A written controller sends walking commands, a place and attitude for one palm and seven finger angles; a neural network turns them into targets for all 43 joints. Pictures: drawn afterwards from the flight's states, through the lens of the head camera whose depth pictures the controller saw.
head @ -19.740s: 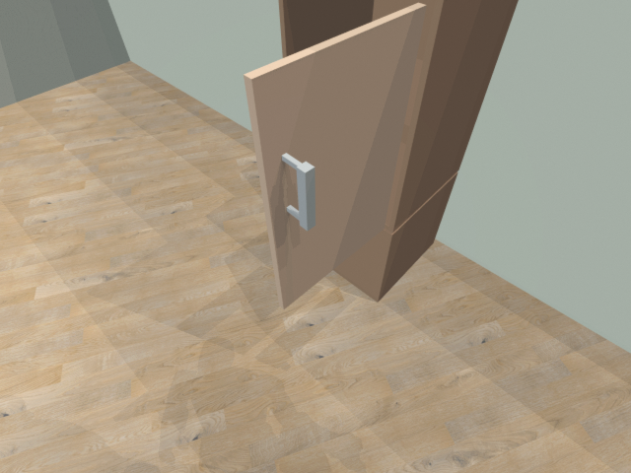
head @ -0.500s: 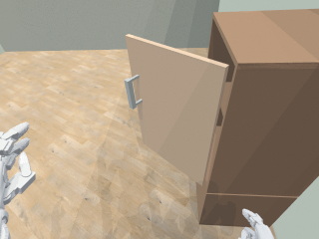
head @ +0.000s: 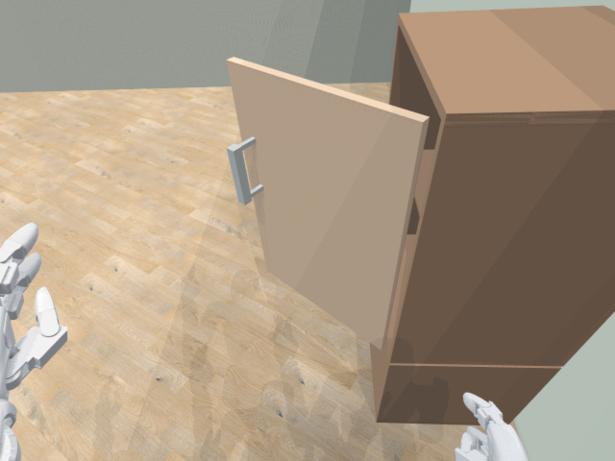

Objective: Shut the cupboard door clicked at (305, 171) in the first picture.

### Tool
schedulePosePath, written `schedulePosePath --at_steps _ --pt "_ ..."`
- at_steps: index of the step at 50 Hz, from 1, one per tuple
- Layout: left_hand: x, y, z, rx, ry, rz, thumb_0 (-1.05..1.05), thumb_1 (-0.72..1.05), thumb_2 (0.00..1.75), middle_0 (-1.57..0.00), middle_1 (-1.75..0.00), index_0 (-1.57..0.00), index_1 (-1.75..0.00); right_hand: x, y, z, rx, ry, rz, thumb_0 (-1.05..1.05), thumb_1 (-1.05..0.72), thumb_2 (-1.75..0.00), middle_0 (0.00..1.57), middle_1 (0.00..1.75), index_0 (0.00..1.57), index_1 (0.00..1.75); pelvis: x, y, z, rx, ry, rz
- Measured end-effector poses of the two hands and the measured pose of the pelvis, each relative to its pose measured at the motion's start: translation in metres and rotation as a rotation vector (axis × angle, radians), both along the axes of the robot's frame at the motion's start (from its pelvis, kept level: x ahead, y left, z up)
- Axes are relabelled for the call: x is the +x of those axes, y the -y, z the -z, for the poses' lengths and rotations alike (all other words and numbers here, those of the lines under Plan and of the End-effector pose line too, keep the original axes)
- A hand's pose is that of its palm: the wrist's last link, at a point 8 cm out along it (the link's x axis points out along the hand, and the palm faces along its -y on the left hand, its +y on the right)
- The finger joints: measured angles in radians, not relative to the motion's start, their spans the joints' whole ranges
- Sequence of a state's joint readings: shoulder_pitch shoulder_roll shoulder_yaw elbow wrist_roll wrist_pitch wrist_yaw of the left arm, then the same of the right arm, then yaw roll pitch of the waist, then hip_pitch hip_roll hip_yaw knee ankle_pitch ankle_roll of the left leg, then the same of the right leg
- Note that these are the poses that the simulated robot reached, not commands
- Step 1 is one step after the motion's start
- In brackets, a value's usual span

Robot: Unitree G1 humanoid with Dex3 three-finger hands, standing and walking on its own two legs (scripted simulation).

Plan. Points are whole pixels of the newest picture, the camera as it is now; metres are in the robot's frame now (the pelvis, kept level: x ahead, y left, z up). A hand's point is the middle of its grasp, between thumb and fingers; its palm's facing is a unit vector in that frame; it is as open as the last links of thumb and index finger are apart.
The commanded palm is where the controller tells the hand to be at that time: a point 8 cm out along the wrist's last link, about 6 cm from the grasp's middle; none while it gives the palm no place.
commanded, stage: step back with the hand held close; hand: left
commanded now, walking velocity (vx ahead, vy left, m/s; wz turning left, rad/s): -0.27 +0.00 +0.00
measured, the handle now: (247, 171) +0.65 +0.20 +0.03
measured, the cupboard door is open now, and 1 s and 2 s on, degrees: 51 51 51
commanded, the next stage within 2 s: stop stepping back and stand still in 1.40 s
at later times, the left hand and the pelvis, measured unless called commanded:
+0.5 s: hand (13, 361) +0.16 +0.30 +0.15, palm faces +0.39 -0.78 -0.49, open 7.4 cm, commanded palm +0.10 +0.33 +0.17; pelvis -0.04 +0.04 -0.01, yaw -1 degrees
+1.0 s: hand out of the picture +0.10 +0.29 +0.16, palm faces +0.45 -0.78 -0.44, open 7.4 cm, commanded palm +0.03 +0.33 +0.17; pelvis -0.10 +0.03 -0.02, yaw +2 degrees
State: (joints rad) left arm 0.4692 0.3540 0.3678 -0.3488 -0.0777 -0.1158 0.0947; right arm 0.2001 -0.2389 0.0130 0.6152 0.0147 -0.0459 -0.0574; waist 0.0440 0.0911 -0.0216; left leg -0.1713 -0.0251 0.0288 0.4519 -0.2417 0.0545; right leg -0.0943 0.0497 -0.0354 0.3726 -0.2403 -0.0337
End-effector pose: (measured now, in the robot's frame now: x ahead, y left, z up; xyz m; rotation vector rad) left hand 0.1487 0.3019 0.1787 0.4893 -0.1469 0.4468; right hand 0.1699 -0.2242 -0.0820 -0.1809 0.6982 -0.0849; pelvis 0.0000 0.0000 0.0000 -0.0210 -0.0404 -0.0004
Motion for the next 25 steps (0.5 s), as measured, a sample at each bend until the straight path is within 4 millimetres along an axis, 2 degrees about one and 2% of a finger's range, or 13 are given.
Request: schedulePosePath --at_steps 8,13,18,25 --pt "0.013 -0.007 0.006 0.038 -0.044 0.052 0.01 0.89 0.9 -0.21 -0.3 -0.21 -0.3 -0.011 0.011 0.004 -0.038 -0.063 0.089 0.02 -0.9 -0.9 0.2 0.3 0.2 0.3 -0.001 -0.012 0.002 0.003 -0.049 0.016" --pt "0.012 -0.013 0.005 0.062 -0.052 0.09 0.01 0.89 0.9 -0.21 -0.3 -0.21 -0.3 -0.021 0.01 -0.002 -0.057 -0.069 0.126 0.02 -0.9 -0.9 0.2 0.3 0.2 0.3 -0.01 -0.02 0.004 0.005 -0.057 0.027" --pt "0.0 -0.021 0.002 0.082 -0.021 0.113 0.01 0.89 0.9 -0.21 -0.31 -0.21 -0.3 -0.034 0.002 -0.008 -0.074 -0.05 0.132 0.02 -0.9 -0.9 0.2 0.3 0.2 0.3 -0.023 -0.027 0.007 0.003 -0.057 0.032" --pt "-0.028 -0.035 0.004 0.101 0.03 0.086 0.01 0.89 0.9 -0.21 -0.31 -0.21 -0.3 -0.057 -0.011 -0.008 -0.089 -0.031 0.108 0.02 -0.9 -0.9 0.2 0.3 0.2 0.3 -0.045 -0.035 0.012 -0.007 -0.053 0.024"
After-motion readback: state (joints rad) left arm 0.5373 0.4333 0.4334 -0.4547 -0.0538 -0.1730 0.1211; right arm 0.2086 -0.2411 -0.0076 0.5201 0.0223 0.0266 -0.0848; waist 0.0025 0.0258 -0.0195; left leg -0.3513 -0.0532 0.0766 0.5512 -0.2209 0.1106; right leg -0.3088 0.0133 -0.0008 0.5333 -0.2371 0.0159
